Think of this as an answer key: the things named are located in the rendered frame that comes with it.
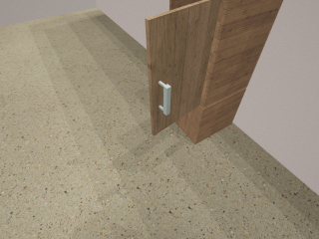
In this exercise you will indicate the cupboard door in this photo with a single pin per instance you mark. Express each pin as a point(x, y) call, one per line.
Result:
point(179, 43)

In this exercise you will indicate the handle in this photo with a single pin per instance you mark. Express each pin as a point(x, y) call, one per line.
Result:
point(166, 98)

